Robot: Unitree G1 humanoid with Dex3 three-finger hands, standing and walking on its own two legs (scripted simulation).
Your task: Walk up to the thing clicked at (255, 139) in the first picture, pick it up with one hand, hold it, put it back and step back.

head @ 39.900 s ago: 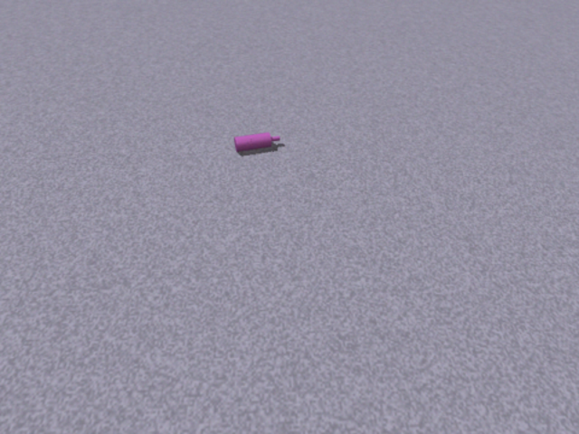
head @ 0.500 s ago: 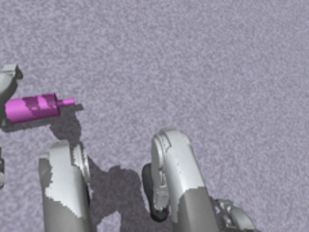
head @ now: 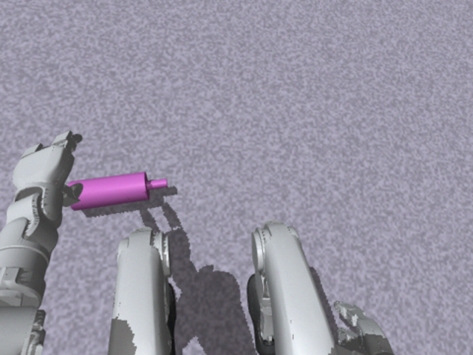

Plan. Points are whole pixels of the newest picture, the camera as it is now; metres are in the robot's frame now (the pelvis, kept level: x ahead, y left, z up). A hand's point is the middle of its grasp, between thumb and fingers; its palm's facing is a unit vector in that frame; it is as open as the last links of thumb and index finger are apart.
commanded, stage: home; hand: left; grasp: from above
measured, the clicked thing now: (121, 189) +0.46 +0.25 -0.38
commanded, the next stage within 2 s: none
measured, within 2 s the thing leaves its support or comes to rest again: neither
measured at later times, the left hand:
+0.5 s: hand (16, 272) +0.25 +0.22 +0.09, palm faces -0.01 -0.92 -0.40, open 7.4 cm
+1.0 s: hand out of the picture +0.22 +0.20 +0.25, palm faces +0.18 -0.96 -0.20, open 7.4 cm
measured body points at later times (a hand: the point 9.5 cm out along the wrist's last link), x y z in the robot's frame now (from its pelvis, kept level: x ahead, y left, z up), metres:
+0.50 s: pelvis +0.03 +0.00 +0.18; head +0.14 +0.03 +0.61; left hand +0.25 +0.27 +0.11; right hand +0.26 -0.21 +0.10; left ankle +0.08 +0.13 -0.39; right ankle +0.09 -0.14 -0.39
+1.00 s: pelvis +0.09 +0.00 +0.29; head +0.11 +0.01 +0.74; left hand +0.21 +0.25 +0.26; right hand +0.27 -0.22 +0.23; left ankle +0.08 +0.13 -0.39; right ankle +0.09 -0.14 -0.39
